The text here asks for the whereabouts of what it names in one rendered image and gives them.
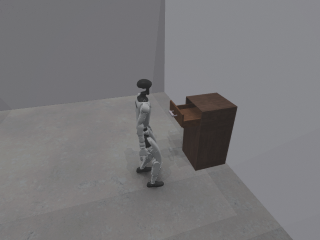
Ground robot left foot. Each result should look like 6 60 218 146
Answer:
136 166 152 173

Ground handle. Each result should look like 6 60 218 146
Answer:
168 110 178 117

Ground drawer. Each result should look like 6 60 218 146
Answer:
169 100 202 128

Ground right robot upper arm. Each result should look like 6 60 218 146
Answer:
136 103 150 129

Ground cabinet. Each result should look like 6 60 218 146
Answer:
182 92 238 171

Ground robot left shin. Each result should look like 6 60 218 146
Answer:
140 150 153 170

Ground robot right hand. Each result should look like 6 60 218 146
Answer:
139 148 149 161

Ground robot right forearm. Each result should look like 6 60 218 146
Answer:
137 125 146 149

